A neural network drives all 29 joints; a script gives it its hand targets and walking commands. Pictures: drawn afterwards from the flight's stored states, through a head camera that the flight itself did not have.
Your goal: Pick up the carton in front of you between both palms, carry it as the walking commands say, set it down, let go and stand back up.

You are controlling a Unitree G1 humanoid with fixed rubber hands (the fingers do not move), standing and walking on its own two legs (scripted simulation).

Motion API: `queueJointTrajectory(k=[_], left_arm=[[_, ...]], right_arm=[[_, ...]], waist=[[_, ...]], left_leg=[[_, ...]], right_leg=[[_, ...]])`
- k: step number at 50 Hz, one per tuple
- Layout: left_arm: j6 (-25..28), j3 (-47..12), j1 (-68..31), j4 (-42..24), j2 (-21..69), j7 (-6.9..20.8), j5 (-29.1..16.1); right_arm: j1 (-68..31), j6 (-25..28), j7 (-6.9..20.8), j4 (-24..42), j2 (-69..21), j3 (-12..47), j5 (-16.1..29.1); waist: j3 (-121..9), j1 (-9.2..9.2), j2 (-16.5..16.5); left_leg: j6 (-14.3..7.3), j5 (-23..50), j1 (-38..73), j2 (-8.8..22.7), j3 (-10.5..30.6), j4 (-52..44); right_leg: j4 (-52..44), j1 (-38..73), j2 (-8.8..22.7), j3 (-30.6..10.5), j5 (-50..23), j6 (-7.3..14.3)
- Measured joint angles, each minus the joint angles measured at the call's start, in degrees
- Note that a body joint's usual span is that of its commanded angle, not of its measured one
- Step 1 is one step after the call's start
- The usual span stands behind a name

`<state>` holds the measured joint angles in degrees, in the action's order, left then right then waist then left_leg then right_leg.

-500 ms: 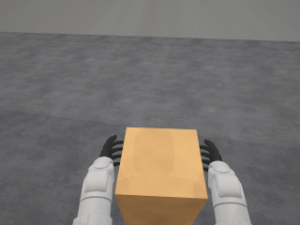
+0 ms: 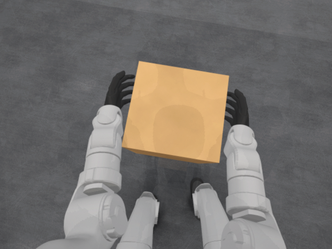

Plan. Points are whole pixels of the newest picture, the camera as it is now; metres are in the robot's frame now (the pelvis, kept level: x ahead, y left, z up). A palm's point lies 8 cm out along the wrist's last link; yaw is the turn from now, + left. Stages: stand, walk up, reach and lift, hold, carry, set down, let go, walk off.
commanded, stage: set down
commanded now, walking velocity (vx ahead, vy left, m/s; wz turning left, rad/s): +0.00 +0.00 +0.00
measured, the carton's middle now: (174, 121) +0.42 +0.00 -0.16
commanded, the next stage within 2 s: none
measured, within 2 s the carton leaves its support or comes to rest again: rests again in 1.72 s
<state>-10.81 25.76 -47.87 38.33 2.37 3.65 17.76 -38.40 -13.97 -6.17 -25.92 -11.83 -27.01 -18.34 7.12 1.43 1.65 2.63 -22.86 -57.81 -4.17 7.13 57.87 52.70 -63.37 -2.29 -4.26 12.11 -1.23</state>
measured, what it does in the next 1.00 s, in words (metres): lowers itself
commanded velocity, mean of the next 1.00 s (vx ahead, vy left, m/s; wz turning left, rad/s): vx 0.00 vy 0.00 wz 0.00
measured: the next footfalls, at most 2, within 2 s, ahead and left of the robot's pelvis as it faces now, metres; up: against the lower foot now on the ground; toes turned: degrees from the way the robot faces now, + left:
none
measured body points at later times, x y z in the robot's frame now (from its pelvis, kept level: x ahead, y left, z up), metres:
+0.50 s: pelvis +0.01 +0.02 -0.11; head +0.28 +0.01 +0.24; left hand +0.52 +0.11 -0.20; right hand +0.45 -0.18 -0.21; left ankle +0.04 +0.14 -0.66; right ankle +0.12 -0.12 -0.66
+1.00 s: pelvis -0.03 +0.01 -0.23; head +0.32 -0.02 +0.06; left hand +0.56 +0.09 -0.34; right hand +0.49 -0.20 -0.36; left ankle +0.04 +0.14 -0.66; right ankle +0.11 -0.12 -0.66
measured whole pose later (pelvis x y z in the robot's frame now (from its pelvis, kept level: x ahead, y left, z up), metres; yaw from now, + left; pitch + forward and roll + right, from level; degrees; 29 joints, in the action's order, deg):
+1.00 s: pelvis -0.03 +0.01 -0.23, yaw +4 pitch +47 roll +2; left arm -15.7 20.9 -81.2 51.4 -7.5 -4.5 11.1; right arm -70.6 -20.8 -5.2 -36.1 1.6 -33.0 -14.2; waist 3.0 6.4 4.9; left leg 4.3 -35.5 -118.3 -11.3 5.1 106.7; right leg 101.2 -124.4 -3.7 -6.5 23.7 -4.9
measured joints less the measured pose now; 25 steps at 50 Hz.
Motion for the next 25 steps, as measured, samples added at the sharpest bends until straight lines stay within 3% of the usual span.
queueJointTrajectory(k=[7, 14, 25], left_arm=[[-1.5, -3.25, -0.21, -4.35, 0.68, -1.99, -5.19], [-4.12, 1.52, -3.58, -1.66, 2.98, -2.88, -0.64], [-2.96, -1.83, -9.45, 0.86, 0.97, -6.36, -3.12]], right_arm=[[0.25, -1.12, 0.39, 4.06, 2.16, 1.54, 4.38], [-4.27, -3.86, 3.14, -0.97, 3.07, -3.17, 0.26], [-10.62, -3.39, 3.67, -3.69, 7.37, -3.69, 2.56]], waist=[[-9.5, 0.51, -0.24], [-14.6, 1.4, 1.39], [-17.24, 2.84, 2.11]], left_leg=[[-0.7, -3.02, -16.37, -1.48, -1.09, 8.75], [-1.43, -5.44, -24.95, -2.63, -1.12, 14.77], [-1.4, -9.07, -40.29, -4.34, -1.68, 26.7]], right_leg=[[8.87, -16.6, 0.07, -1.34, 2.96, -1.25], [14.28, -24.75, 0.25, -1.54, 5.44, -2.22], [26.11, -40.12, 0.03, -2.13, 8.98, -3.27]])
